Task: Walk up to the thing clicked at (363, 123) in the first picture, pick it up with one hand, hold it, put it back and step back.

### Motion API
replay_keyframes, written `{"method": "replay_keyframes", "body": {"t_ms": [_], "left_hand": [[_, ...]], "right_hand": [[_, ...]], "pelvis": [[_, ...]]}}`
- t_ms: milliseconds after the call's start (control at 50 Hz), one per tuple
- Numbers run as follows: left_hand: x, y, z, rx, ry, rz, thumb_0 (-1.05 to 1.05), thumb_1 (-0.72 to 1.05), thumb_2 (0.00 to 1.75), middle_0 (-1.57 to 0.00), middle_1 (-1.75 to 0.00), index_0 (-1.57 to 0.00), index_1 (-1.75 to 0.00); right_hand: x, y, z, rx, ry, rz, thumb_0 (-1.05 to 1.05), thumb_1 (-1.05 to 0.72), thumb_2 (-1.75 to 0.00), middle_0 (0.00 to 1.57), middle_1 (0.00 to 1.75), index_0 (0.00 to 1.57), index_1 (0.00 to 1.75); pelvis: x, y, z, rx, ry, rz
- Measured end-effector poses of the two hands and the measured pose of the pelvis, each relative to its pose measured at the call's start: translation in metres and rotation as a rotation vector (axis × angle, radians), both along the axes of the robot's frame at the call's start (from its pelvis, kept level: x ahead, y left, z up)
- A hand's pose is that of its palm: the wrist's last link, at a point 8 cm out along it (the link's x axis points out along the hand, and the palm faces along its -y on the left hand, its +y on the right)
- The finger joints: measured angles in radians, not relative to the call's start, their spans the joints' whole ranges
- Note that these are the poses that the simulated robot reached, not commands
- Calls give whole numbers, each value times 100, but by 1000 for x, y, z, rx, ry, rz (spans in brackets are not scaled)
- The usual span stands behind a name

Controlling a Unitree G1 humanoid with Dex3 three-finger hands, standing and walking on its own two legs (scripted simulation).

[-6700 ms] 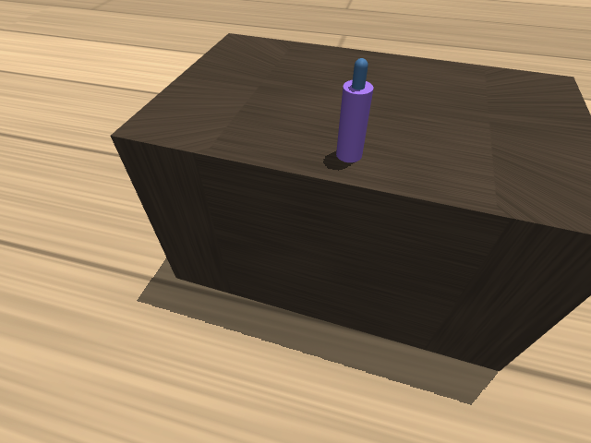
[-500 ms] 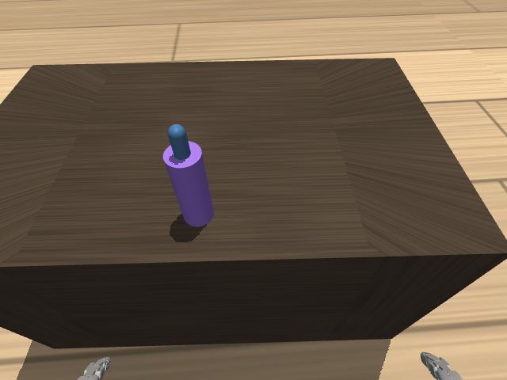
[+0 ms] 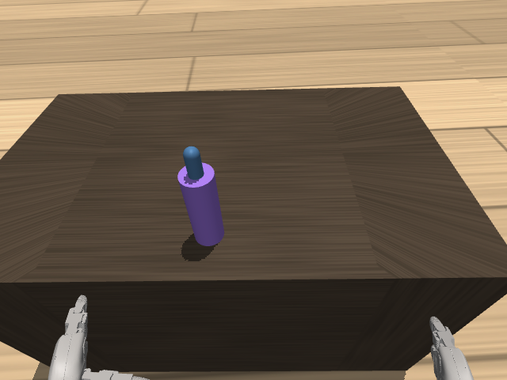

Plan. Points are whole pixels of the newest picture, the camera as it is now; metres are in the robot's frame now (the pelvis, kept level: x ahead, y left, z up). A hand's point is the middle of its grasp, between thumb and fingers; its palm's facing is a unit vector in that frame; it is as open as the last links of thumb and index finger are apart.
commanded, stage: rise first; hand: left
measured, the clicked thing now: (201, 197) +0.44 +0.13 +0.04
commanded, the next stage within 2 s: go down in 1.00 s
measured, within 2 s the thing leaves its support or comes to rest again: neither
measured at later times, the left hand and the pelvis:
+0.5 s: hand (91, 352) +0.17 +0.24 +0.04, palm faces +0.29 -0.88 -0.37, open 17.6 cm; pelvis -0.01 -0.01 +0.00, yaw +1 degrees
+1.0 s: hand (78, 345) +0.16 +0.24 +0.08, palm faces +0.30 -0.87 -0.38, open 17.7 cm; pelvis -0.02 -0.01 +0.00, yaw +1 degrees
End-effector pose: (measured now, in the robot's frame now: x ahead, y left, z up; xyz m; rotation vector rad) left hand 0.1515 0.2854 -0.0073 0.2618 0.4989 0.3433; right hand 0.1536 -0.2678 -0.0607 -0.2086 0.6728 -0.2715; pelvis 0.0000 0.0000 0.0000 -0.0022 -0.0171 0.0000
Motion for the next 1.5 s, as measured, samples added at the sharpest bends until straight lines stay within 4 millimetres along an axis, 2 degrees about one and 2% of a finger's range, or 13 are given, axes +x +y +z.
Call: {"method": "replay_keyframes", "body": {"t_ms": [200,480,800,1180,1340,1500], "left_hand": [[-4,-3,33,40,-121,-31,-1,-48,2,-3,-1,-2,-2],[-18,-3,69,118,-234,-54,-1,-52,2,-3,0,-2,-1],[-25,-5,98,174,-369,-92,-2,-54,4,-3,0,-1,-2],[-25,-6,120,212,-467,-136,-2,-57,6,-3,-2,-2,-4],[-9,5,115,180,-502,-128,-2,-60,5,-6,-6,-5,-6],[39,27,121,75,-560,-170,-2,-59,6,-5,-7,-6,-7]], "right_hand": [[-7,-9,-3,5,16,-17,-1,51,-3,6,5,6,5],[-12,-14,-15,18,48,-15,-1,55,-2,6,5,6,5],[-11,-11,-13,24,22,-8,-1,56,-3,6,6,6,5],[-14,-13,-15,22,22,-12,-1,55,-4,6,6,6,5],[-6,-3,-22,48,35,7,-1,52,-5,6,6,6,5],[-1,-2,-17,34,22,-19,-1,51,-5,6,6,6,5]], "pelvis": [[0,-3,0,0,-25,4],[-10,-8,0,1,-41,14],[-16,-8,0,4,-53,22],[-17,-5,-1,2,-42,20],[-16,-5,-5,1,-27,31],[-16,-6,-6,2,-19,37]]}}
